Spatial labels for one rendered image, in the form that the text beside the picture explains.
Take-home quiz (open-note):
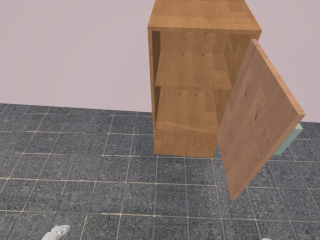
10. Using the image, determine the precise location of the cupboard door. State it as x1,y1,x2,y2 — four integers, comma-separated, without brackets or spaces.
216,39,306,201

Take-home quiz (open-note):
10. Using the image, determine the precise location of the robot left hand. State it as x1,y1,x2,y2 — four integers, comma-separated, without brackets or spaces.
41,225,70,240

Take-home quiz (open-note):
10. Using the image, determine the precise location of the handle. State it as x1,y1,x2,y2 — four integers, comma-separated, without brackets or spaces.
273,123,303,155

